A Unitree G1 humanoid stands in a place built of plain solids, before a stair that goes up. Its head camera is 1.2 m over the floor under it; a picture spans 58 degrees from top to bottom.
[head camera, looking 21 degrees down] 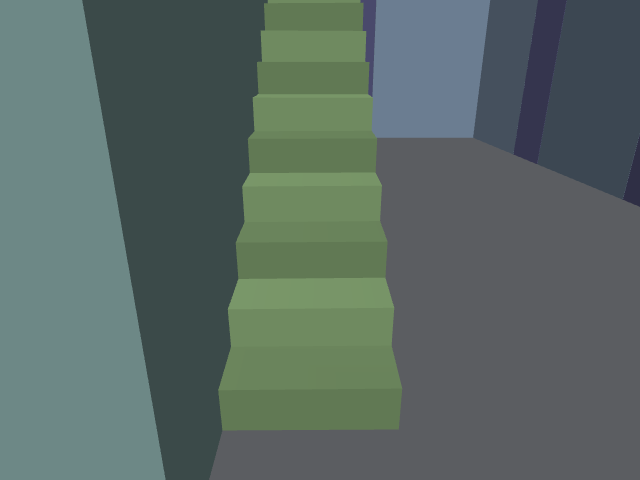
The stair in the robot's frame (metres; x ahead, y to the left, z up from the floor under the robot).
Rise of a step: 0.18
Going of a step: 0.24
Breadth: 0.74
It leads straight ahead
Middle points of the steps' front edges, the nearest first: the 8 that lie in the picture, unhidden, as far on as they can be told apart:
1.21 0.08 0.18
1.45 0.08 0.36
1.69 0.08 0.54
1.93 0.09 0.72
2.17 0.09 0.90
2.41 0.09 1.08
2.65 0.09 1.26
2.89 0.09 1.44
